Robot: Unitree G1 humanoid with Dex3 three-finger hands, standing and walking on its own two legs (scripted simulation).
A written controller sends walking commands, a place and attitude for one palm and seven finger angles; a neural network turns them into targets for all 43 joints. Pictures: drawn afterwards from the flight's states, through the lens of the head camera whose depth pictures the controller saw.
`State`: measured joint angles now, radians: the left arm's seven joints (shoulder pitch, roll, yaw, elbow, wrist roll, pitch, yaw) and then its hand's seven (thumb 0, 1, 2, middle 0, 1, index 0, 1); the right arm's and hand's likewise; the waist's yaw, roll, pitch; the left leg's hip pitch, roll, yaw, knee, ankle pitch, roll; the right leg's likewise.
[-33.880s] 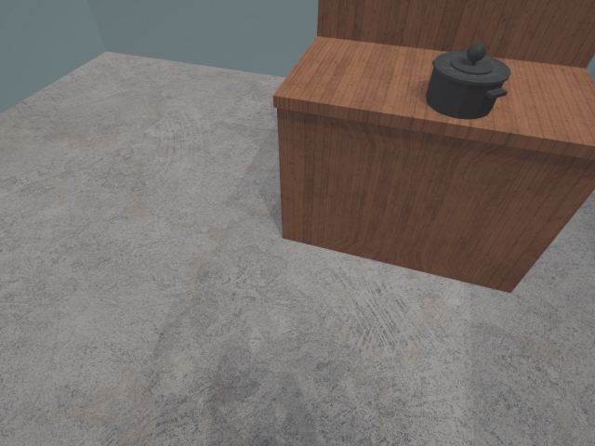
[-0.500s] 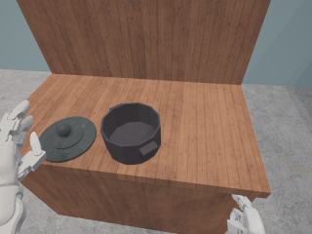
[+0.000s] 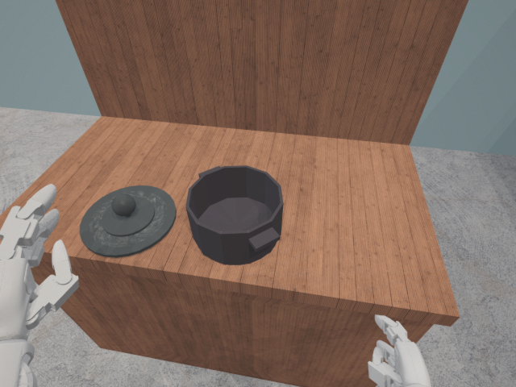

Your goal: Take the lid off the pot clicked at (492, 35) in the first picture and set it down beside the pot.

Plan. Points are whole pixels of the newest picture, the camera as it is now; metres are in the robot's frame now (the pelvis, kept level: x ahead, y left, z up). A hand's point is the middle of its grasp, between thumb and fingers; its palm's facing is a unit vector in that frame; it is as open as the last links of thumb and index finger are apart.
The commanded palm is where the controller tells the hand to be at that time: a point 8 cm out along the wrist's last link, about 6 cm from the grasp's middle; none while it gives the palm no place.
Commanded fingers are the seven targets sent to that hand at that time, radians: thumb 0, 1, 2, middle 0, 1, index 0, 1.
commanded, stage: step back with the hand held close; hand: left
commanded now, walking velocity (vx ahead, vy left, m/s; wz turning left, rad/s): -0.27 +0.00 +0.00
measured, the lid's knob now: (123, 204) +0.45 +0.35 -0.01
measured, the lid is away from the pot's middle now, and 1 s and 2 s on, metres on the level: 0.24 0.24 0.24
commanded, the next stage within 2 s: stop stepping back and stand still in 1.26 s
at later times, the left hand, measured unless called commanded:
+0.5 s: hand (46, 309) +0.15 +0.25 +0.16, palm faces +0.24 -0.82 -0.52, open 7.4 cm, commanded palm +0.09 +0.30 +0.18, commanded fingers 0.00 0.90 0.90 -0.20 -0.30 -0.20 -0.30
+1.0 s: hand out of the picture +0.07 +0.25 +0.16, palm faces +0.30 -0.86 -0.41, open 7.4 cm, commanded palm +0.01 +0.31 +0.18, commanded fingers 0.00 0.90 0.90 -0.20 -0.30 -0.20 -0.30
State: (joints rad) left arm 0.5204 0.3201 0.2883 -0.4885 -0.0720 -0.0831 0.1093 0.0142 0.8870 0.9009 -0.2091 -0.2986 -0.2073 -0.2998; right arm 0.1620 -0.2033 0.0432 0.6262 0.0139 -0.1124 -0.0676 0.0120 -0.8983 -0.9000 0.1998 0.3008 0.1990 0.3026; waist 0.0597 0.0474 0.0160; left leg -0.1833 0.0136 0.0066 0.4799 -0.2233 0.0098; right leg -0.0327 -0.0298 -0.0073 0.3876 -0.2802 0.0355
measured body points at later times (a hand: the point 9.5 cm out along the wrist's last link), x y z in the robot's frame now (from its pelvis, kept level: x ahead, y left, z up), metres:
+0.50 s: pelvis -0.05 +0.02 -0.01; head +0.00 +0.05 +0.43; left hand +0.13 +0.30 +0.18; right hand +0.13 -0.21 -0.09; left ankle +0.03 +0.11 -0.74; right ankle -0.04 -0.15 -0.74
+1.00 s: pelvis -0.12 +0.03 -0.02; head -0.09 +0.07 +0.42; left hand +0.05 +0.30 +0.19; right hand +0.06 -0.19 -0.09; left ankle +0.00 +0.11 -0.73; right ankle -0.10 -0.12 -0.74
